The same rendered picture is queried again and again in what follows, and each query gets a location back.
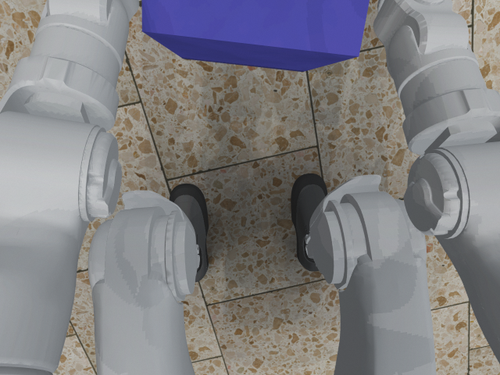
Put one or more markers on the left robot forearm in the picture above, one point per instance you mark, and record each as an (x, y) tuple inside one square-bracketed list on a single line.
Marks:
[(73, 68)]

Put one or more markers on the left robot upper arm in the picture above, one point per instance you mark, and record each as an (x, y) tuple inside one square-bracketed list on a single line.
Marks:
[(56, 176)]

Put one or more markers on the right robot forearm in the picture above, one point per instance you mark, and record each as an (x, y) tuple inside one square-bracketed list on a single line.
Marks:
[(437, 77)]

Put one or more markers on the right robot upper arm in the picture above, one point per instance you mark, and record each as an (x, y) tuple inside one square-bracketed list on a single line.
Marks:
[(453, 193)]

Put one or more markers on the robot right shin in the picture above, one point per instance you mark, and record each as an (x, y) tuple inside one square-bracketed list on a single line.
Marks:
[(360, 184)]

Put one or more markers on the robot left foot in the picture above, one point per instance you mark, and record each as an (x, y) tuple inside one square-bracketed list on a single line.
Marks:
[(192, 202)]

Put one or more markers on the carton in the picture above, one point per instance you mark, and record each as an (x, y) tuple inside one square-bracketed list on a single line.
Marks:
[(296, 35)]

